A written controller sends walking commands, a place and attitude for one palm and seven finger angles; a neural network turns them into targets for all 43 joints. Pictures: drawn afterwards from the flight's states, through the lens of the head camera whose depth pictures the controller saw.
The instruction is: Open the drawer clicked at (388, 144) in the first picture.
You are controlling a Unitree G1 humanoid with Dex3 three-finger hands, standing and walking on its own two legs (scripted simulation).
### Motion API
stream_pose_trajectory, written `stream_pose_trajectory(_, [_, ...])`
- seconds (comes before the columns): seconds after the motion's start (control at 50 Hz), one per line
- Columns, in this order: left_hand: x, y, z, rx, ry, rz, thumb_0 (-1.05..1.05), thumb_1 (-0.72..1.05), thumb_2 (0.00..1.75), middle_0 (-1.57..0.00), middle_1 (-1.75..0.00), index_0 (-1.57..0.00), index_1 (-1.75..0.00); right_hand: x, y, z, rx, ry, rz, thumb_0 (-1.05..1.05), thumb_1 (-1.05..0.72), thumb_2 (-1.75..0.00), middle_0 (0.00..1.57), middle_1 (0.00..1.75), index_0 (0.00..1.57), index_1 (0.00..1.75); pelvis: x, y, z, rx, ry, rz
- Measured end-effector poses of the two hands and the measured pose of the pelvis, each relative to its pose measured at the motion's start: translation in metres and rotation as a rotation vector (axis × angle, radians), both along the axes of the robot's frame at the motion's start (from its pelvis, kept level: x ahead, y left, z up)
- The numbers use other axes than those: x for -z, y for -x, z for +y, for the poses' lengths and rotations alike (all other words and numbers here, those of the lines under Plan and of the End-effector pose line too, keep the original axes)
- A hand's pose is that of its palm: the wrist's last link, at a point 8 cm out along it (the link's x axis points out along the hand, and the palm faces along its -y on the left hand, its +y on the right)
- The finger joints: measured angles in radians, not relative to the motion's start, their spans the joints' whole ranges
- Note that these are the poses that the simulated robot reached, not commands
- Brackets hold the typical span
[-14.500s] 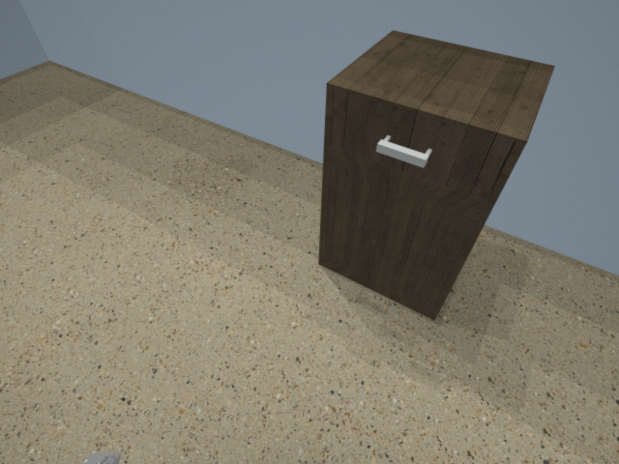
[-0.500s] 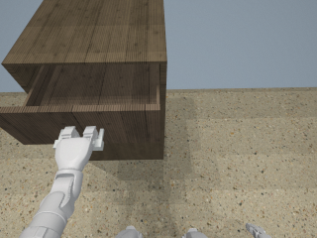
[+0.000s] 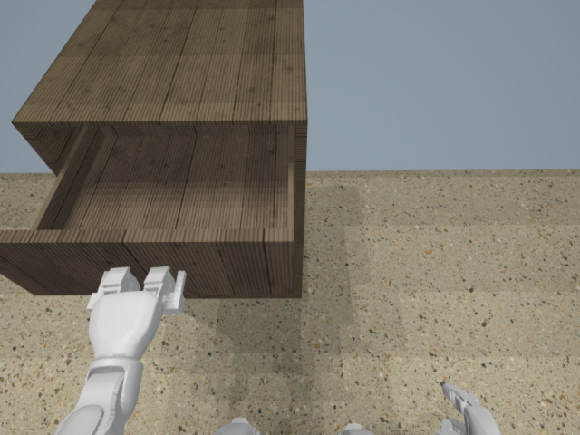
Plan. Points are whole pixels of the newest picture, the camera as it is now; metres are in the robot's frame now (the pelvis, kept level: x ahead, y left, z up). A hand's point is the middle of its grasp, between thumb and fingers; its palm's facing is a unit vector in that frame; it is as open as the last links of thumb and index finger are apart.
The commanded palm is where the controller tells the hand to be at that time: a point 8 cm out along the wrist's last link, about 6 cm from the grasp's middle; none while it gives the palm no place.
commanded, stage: pull the drawer open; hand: left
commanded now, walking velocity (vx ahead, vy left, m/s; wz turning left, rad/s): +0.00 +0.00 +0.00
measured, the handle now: (141, 290) +0.32 +0.24 -0.02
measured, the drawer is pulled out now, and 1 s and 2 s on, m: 0.23 0.30 0.30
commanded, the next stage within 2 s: open the thumb to release the handle in 0.88 s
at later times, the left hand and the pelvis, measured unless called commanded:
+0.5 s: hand (136, 366) +0.22 +0.23 -0.04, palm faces -0.04 -0.06 -1.00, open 5.7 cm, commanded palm +0.18 +0.23 +0.01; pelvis +0.00 -0.01 -0.01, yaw +0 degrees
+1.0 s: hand (132, 379) +0.20 +0.23 -0.04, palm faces -0.03 -0.06 -1.00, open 5.7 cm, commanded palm +0.19 +0.23 +0.01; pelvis +0.01 -0.01 -0.02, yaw +0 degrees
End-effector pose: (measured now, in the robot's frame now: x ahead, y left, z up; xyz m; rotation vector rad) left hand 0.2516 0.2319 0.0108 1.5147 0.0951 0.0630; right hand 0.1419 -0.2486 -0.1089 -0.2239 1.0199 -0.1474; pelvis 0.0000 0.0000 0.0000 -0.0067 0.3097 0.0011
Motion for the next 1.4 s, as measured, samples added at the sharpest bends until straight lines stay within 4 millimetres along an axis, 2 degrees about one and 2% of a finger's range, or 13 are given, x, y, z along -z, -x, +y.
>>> stream_pose_trajectory(0.36, [-0.001,0.030,-0.002,-0.032,0.000,0.019,0.02,0.69,0.82,-0.29,-1.35,-0.42,-1.35,-0.003,-0.030,0.009,-0.055,-0.024,-0.080,0.01,-0.90,-0.90,0.20,0.30,0.20,0.30,0.003,-0.001,-0.007,-0.005,-0.006,-0.012])
stream_pose_trajectory(0.58, [-0.002,0.066,-0.004,-0.039,0.007,0.023,0.02,0.69,0.81,-0.29,-1.35,-0.42,-1.35,0.000,-0.038,0.006,-0.090,-0.027,-0.095,0.01,-0.90,-0.90,0.20,0.30,0.20,0.30,0.009,-0.002,-0.009,-0.002,-0.010,-0.006])
stream_pose_trajectory(0.82, [-0.002,0.069,-0.005,-0.052,0.005,0.012,0.01,0.70,0.76,-0.29,-1.35,-0.42,-1.35,0.004,-0.046,0.011,-0.112,-0.050,-0.124,0.01,-0.90,-0.90,0.20,0.30,0.20,0.30,0.017,-0.003,-0.010,0.002,-0.013,0.004])
stream_pose_trajectory(1.1, [0.000,0.064,-0.001,-0.071,-0.012,-0.023,0.00,0.67,0.78,-0.32,-1.34,-0.41,-1.34,0.016,-0.043,0.008,-0.128,-0.019,-0.072,0.01,-0.90,-0.90,0.20,0.30,0.20,0.30,0.019,-0.001,-0.011,-0.020,-0.009,0.016])
stream_pose_trajectory(1.22, [-0.002,0.063,-0.001,-0.096,-0.007,-0.005,0.00,0.51,0.73,-0.33,-1.32,-0.42,-1.32,0.013,-0.038,0.009,-0.111,-0.027,-0.074,0.01,-0.90,-0.90,0.20,0.30,0.20,0.30,0.015,0.002,-0.012,-0.022,-0.009,0.000])
stream_pose_trajectory(1.4, [-0.004,0.067,-0.004,-0.078,0.002,0.003,0.00,0.00,0.51,-0.32,-1.26,-0.36,-1.25,0.006,-0.033,0.010,-0.117,-0.026,-0.103,0.01,-0.90,-0.90,0.20,0.30,0.20,0.30,0.012,0.008,-0.013,-0.024,-0.008,-0.014])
